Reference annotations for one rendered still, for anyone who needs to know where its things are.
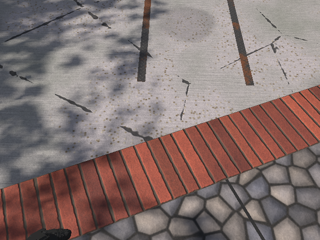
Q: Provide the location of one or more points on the left robot hand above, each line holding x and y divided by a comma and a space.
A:
51, 234

